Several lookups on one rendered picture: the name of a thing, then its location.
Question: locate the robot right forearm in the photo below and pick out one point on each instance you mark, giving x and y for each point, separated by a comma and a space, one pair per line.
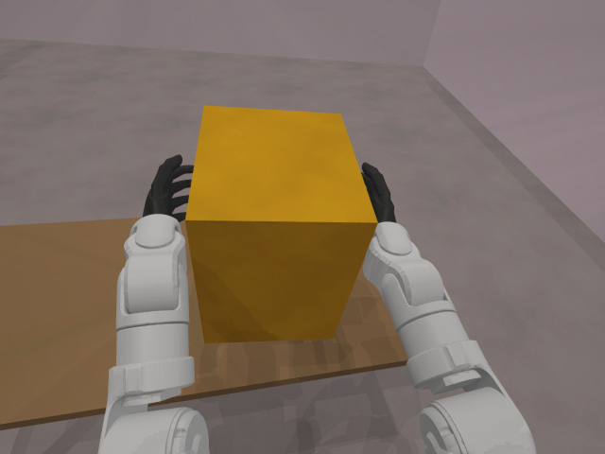
440, 355

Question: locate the table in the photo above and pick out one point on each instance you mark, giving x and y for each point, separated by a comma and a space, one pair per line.
58, 287

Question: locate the left robot hand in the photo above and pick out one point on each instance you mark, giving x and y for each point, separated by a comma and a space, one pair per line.
162, 189

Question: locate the robot left forearm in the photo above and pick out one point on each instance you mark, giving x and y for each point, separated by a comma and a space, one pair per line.
152, 313

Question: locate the carton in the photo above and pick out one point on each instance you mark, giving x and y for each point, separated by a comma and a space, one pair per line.
278, 220

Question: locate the robot right upper arm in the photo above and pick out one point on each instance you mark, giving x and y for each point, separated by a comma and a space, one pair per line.
482, 421

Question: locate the robot left upper arm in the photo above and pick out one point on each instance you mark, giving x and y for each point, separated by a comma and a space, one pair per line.
172, 431

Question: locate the right robot hand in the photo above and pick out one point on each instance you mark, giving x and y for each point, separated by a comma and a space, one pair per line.
379, 193

